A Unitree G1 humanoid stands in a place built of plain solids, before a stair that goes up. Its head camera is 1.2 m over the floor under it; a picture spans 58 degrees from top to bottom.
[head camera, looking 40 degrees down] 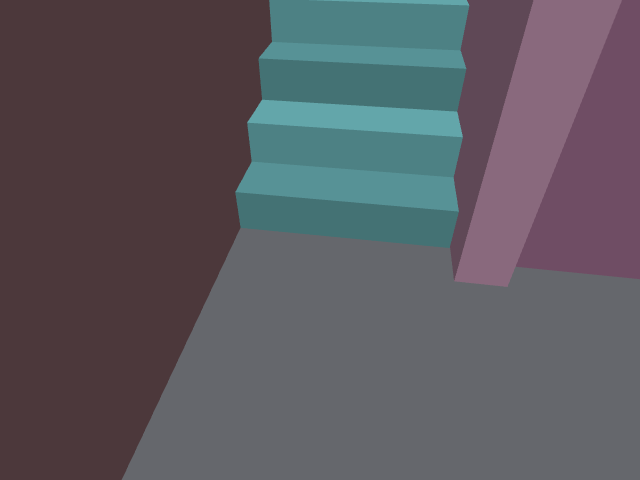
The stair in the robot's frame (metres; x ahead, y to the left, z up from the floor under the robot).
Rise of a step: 0.19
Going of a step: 0.26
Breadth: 0.91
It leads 9 degrees to the right of straight ahead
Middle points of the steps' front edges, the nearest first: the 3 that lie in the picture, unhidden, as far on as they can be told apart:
1.45 -0.10 0.19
1.70 -0.13 0.38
1.95 -0.17 0.57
